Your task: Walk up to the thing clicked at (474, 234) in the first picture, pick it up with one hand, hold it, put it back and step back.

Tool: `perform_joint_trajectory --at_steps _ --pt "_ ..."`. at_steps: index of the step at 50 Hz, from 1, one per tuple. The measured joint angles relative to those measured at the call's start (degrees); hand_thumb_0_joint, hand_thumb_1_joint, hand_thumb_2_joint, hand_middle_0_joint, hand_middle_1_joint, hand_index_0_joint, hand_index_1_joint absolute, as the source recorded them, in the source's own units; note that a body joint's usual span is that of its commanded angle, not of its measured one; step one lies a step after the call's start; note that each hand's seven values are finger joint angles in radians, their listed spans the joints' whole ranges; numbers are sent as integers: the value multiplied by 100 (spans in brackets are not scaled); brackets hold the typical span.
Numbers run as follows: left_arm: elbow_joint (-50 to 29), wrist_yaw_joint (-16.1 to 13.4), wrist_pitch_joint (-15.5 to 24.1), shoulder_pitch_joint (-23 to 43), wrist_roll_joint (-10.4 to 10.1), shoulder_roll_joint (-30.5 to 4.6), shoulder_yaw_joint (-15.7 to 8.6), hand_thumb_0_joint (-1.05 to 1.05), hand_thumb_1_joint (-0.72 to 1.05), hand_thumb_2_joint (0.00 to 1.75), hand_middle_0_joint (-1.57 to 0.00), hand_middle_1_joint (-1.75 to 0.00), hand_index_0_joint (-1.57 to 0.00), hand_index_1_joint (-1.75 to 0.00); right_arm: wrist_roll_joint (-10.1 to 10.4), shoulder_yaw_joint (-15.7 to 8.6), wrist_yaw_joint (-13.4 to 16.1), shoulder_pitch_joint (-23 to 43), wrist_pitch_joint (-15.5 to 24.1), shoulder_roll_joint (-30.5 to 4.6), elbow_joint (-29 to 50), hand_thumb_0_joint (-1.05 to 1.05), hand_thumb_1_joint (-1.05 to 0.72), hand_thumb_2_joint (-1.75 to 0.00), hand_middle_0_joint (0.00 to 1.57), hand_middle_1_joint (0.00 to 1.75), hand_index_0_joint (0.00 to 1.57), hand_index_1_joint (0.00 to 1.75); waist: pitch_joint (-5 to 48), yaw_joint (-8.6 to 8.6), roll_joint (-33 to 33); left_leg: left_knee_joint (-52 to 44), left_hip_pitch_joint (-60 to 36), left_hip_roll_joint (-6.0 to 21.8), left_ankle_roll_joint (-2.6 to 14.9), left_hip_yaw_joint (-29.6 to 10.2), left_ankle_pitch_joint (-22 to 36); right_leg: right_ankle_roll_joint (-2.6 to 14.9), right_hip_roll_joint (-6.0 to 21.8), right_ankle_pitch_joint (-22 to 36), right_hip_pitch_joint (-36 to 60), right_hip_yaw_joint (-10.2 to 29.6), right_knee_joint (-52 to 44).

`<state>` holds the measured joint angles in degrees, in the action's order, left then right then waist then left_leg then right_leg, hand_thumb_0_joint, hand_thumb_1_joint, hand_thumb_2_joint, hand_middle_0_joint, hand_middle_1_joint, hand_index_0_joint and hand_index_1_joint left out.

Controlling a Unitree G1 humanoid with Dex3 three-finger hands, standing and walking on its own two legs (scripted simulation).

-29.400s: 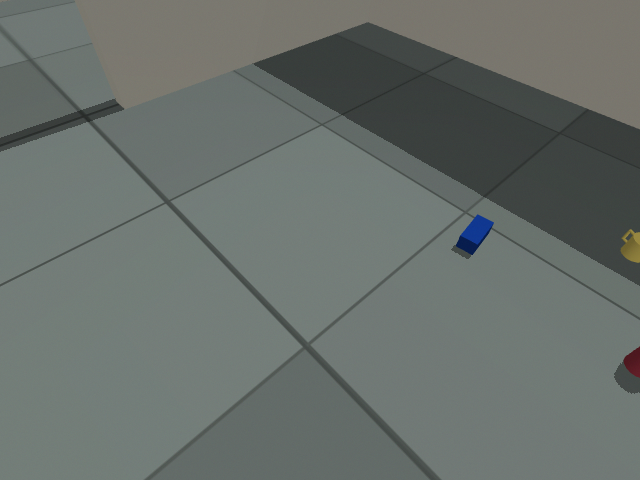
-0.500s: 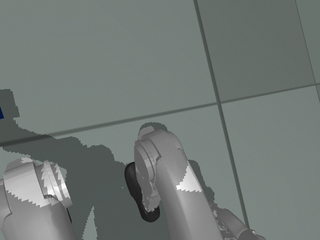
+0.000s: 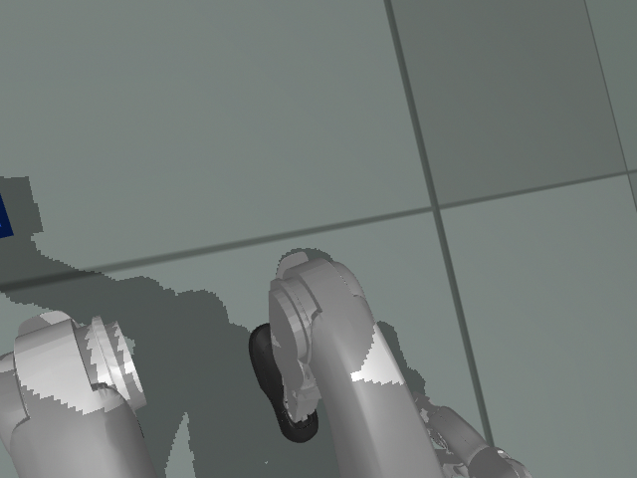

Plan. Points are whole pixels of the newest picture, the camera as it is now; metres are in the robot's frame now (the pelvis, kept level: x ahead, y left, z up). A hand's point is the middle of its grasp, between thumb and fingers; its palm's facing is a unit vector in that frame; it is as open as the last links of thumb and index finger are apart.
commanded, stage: withdraw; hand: left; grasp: from above
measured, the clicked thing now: out of the picture +0.43 +0.34 -0.27
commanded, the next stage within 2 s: home in 1.06 s
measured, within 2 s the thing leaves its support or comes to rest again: neither
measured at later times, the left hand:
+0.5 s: hand out of the picture +0.45 +0.37 -0.14, palm faces -0.27 -0.06 -0.96, open 14.1 cm
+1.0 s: hand out of the picture +0.41 +0.35 -0.13, palm faces -0.46 -0.11 -0.88, open 14.0 cm
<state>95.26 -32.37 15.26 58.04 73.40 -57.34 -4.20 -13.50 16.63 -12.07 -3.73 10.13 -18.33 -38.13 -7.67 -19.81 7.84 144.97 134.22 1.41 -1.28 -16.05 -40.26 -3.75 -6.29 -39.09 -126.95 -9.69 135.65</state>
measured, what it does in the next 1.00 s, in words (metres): stands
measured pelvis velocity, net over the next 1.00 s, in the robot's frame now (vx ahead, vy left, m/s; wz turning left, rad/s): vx -0.01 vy -0.01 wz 0.10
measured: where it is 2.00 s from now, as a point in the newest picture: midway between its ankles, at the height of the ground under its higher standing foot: (216, 439)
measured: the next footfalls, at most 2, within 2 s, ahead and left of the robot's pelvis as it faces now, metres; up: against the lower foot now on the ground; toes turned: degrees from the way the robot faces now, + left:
none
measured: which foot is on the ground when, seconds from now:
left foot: down 0.00-1.00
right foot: down 0.00-1.00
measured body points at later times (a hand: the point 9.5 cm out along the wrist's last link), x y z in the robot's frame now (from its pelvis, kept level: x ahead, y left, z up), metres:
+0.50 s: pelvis +0.01 +0.00 +0.01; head +0.23 +0.11 +0.39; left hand +0.46 +0.37 -0.08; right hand +0.10 -0.25 -0.08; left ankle +0.07 +0.13 -0.27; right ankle +0.11 -0.12 -0.27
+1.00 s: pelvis -0.01 -0.01 +0.03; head +0.21 +0.11 +0.41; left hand +0.43 +0.36 -0.08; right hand +0.08 -0.29 -0.05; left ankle +0.06 +0.13 -0.27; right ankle +0.11 -0.12 -0.27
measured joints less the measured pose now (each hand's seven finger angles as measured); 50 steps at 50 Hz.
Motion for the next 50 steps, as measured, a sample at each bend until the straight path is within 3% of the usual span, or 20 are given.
perform_joint_trajectory --at_steps 8,14,18,21,25,29,32,35,38,41,50 --pt "19 -68 -46 25 61 -8 21 0 -48 97 -8 -103 -9 -102 -14 2 -10 -23 20 12 -10 0 -90 -89 20 30 20 30 12 -10 40 15 25 -9 3 -3 24 11 4 18 -17 -5 12" --pt "-330 -102 -160 -71 77 124 -165 0 -49 96 -8 -103 -9 -101 -9 -89 -52 -133 58 30 -45 0 -90 -89 20 30 20 30 105 48 -21 5 58 -13 -11 8 20 42 16 11 -57 0 16" --pt "-946 -103 -423 -383 -58 445 -378 0 -51 95 -8 -102 -10 -101 74 -291 -142 -299 32 63 -88 0 -90 -89 20 30 20 30 378 174 -203 -57 99 -15 -32 54 -8 77 45 -32 -118 30 0" --pt "-1456 18 -710 -574 -236 733 -333 0 -52 95 -8 -101 -10 -100 198 -502 -202 -393 -45 105 -152 0 -91 -89 20 30 20 30 676 302 -402 -168 119 -16 -27 153 -13 86 83 -76 -158 103 -40" --pt "-1740 477 -1076 -533 -536 954 -103 0 -51 96 -8 -101 -9 -100 399 -764 -201 -363 -222 150 -222 0 -91 -89 20 30 20 30 1005 475 -684 -387 63 9 25 322 12 49 115 -98 -132 232 -169" --pt "-1814 1253 -1300 -352 -895 1076 212 0 -51 97 -8 -101 -9 -100 576 -983 -129 -314 -414 170 -152 0 -91 -89 20 30 20 30 1111 625 -895 -680 -130 27 75 500 74 56 154 -85 31 364 -373" --pt "-1993 1870 -1282 -301 -1047 1208 458 0 -51 98 -8 -101 -8 -101 698 -1082 -34 -345 -576 148 -70 0 -91 -89 20 30 20 30 1108 743 -980 -925 -319 16 88 603 132 76 200 -70 203 438 -550" --pt "-2226 2299 -1133 -321 -1118 1366 616 0 -51 99 -8 -101 -8 -101 785 -1116 97 -420 -744 103 3 0 -91 -90 20 30 20 30 1077 833 -992 -1145 -483 -14 80 665 200 94 253 -47 358 479 -711" --pt "-2330 2456 -886 -349 -1071 1459 618 0 -51 100 -8 -101 -8 -101 821 -1090 240 -485 -886 56 56 0 -91 -90 20 30 20 30 1029 860 -920 -1286 -584 -36 59 667 268 115 281 1 449 473 -823" --pt "-2285 2395 -602 -376 -905 1420 496 0 -51 100 -8 -101 -8 -101 812 -1043 361 -511 -981 14 82 0 -91 -89 20 30 20 30 977 801 -797 -1322 -583 -52 34 627 335 140 290 68 447 434 -857" --pt "-1551 1541 -159 -258 -160 1062 167 0 -51 100 -9 -100 -9 -100 619 -976 511 -503 -1050 -37 -70 0 -91 -89 20 30 20 30 868 555 -537 -964 -209 -115 -4 556 487 156 292 186 110 388 -514"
